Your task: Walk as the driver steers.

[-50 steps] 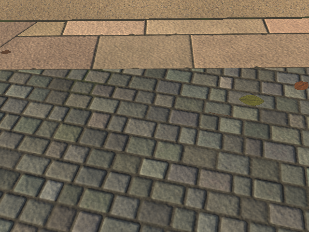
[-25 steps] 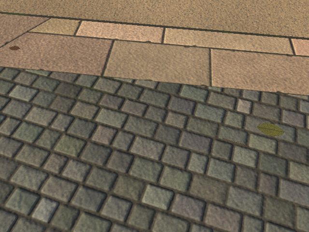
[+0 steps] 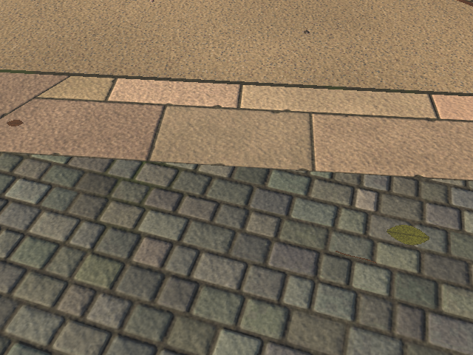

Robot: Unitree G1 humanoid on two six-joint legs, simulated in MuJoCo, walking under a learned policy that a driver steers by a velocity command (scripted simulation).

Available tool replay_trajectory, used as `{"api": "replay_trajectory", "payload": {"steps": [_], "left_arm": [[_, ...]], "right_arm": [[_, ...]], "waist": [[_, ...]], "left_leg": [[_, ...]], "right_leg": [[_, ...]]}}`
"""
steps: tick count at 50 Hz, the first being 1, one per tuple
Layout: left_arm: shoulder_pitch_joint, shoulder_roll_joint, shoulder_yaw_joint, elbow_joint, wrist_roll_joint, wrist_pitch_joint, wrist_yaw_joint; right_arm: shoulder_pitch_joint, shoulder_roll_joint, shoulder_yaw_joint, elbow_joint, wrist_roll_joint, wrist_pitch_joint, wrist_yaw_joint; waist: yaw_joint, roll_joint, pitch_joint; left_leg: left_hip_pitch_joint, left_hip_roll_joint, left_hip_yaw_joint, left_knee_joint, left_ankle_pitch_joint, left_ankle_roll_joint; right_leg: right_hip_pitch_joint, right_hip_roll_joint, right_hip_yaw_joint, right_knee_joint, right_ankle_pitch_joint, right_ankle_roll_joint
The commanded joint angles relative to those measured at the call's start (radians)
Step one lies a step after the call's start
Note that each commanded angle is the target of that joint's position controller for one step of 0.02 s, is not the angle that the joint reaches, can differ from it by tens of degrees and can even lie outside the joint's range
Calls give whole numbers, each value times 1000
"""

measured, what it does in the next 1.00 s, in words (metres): walks ahead: right foot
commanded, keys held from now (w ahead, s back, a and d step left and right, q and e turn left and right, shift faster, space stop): w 1.00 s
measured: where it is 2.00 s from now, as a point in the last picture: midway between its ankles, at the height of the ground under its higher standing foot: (234, 214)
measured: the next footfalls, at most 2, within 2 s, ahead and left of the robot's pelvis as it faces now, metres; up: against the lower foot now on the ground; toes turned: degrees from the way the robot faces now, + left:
right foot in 0.64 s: +0.47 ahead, -0.05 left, +0.00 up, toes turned -4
left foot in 1.20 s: +0.78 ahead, +0.13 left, +0.00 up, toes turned +5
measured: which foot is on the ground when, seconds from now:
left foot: down 0.00-0.66, up 0.68-1.00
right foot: down 0.00-0.16, up 0.18-0.62, down 0.64-1.00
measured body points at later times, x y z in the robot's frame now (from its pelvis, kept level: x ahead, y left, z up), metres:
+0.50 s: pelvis +0.20 +0.04 +0.00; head +0.23 +0.05 +0.45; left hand +0.35 +0.27 -0.13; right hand +0.12 -0.18 -0.14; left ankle +0.09 +0.11 -0.74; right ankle +0.35 -0.08 -0.69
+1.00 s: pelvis +0.48 +0.01 +0.01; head +0.51 +0.00 +0.46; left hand +0.42 +0.24 -0.14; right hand +0.62 -0.22 -0.13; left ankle +0.63 +0.17 -0.68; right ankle +0.43 -0.04 -0.74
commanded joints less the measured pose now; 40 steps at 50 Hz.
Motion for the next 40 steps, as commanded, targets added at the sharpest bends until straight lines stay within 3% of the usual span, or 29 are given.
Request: {"api": "replay_trajectory", "payload": {"steps": [1, 5, 7, 8, 9, 10, 11, 12, 13, 15, 18, 22, 26, 29, 31, 32, 33, 34, 35, 36, 37, 38, 40], "left_arm": [[96, 154, 42, 0, 10, -17, 0], [74, 151, 51, -4, 6, -44, -8], [24, 154, 54, -16, -3, -48, -13], [14, 134, 47, -24, 0, -57, -17], [-18, 61, 25, -72, -10, -66, -29], [-39, 84, 35, -103, 5, -66, -34], [-85, 113, 45, -111, 18, -60, -38], [-101, 92, 41, -110, 13, -65, -49], [-96, 75, 39, -104, 7, -70, -55], [-72, 69, 42, -94, 19, -57, -63], [-145, 70, 46, -123, 17, -38, -67], [-333, 49, 33, -199, 10, -34, -71], [-434, 50, 27, -245, 0, -35, -67], [-379, 81, 41, -244, 1, -44, -55], [-153, 116, 64, -172, 2, -57, -41], [6, 151, 82, -122, 16, -65, -31], [137, 252, 107, -108, 41, -68, -23], [106, 269, 112, -109, 21, -55, -36], [-33, 224, 102, -131, -2, -52, -41], [-116, 151, 81, -148, -10, -58, -44], [-146, 109, 69, -144, -4, -67, -44], [-138, 77, 57, -127, -5, -76, -40], [-82, 66, 49, -98, -2, -93, -35]], "right_arm": [[-141, -67, -15, -115, -8, -41, 15], [-123, -62, -26, -140, 10, -72, 29], [37, -50, -35, -90, 17, -75, 27], [171, -88, -54, -49, 14, -81, 17], [324, -196, -82, -28, -1, -87, 2], [398, -230, -86, 6, 2, -75, 3], [275, -175, -70, -27, 0, -68, 1], [174, -141, -60, -66, 1, -73, 6], [121, -125, -52, -84, 3, -81, 6], [117, -85, -35, -80, 8, -96, 1], [196, -85, -27, -46, 12, -110, -6], [224, -77, -16, -37, 10, -110, -7], [252, -92, -18, -23, 10, -112, -11], [223, -112, -24, -21, 7, -113, -16], [196, -133, -32, -24, 3, -105, -17], [192, -129, -31, -31, 7, -101, -14], [249, -50, -14, -62, 27, -99, -4], [308, -38, -23, -59, 42, -98, 7], [203, -98, -37, -82, 22, -92, 3], [115, -101, -39, -107, 14, -98, 8], [91, -78, -38, -110, 12, -98, 10], [95, -63, -39, -111, -4, -87, 13], [127, -31, -35, -102, -16, -62, 21]], "waist": [[38, -118, 225], [12, -105, 174], [-69, -76, 137], [-123, -9, 81], [-180, 235, 6], [-168, 306, -3], [-101, 132, 79], [-67, 57, 117], [-35, 35, 119], [-5, 51, 101], [-5, 61, 107], [-30, 72, 137], [-47, 91, 148], [0, 85, 111], [95, 75, -10], [154, 51, -92], [153, -99, -225], [105, -222, -302], [58, -85, -143], [44, -19, -29], [11, 13, 29], [-20, 8, 50], [-43, -17, 47]], "left_leg": [[-304, 56, -14, 149, -56, 10], [-169, 38, 33, 12, 2, 8], [139, -22, 79, -132, 95, 10], [347, 0, 13, -169, 80, 23], [507, 260, -384, -352, -187, 100], [504, 407, -698, -472, -257, 179], [406, 395, -616, -444, -273, 175], [317, 357, -519, -450, -190, 157], [267, 315, -426, -467, -80, 136], [239, 259, -299, -482, 115, 115], [280, 239, -201, -472, 387, 125], [259, 199, -112, -478, 528, 125], [278, 215, -84, -478, 622, 122], [356, 241, -60, -368, 898, 103], [368, 218, -27, -91, 1063, 76], [240, 181, -7, 130, 899, 62], [-25, 85, 40, 491, 447, 34], [-262, -74, -44, 766, -162, 22], [-352, 14, -112, 801, -67, 39], [-352, 56, -104, 745, 25, 42], [-305, 90, -102, 676, 70, 43], [-250, 111, -104, 622, 87, 36], [-195, 119, -88, 571, 93, 16]], "right_leg": [[-29, -336, 398, -326, -336, -203], [-10, -268, 248, -252, -74, -170], [-176, -207, 153, -135, 26, -132], [-284, -158, 89, 27, 120, -104], [-466, -30, -50, 378, 26, -42], [-606, 43, -41, 620, -226, -41], [-648, -41, 34, 733, -160, -66], [-634, -76, 48, 736, -50, -73], [-594, -101, 46, 703, 22, -70], [-541, -115, 22, 657, 77, -45], [-597, -107, -20, 604, 121, -13], [-598, -86, -72, 390, 219, 9], [-494, -50, -108, 198, 282, -21], [-389, -13, -112, 145, 232, -76], [-156, 44, -126, 88, 195, -114], [69, -9, -69, 55, 185, -140], [329, -289, 294, 20, 6, -217], [412, -445, 748, -174, -74, -331], [278, -394, 631, -204, -182, -290], [122, -361, 485, -231, -136, -258], [10, -317, 383, -261, -24, -223], [-65, -273, 297, -275, 72, -190], [-113, -246, 220, -284, 214, -183]]}}
Velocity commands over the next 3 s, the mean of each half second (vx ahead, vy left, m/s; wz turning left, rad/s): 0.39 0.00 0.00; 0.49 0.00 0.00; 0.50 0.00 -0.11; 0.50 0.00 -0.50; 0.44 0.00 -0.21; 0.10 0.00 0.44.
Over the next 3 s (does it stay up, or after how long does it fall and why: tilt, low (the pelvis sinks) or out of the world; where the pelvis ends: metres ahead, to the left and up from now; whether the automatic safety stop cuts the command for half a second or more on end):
stays up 1.34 -0.13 0.01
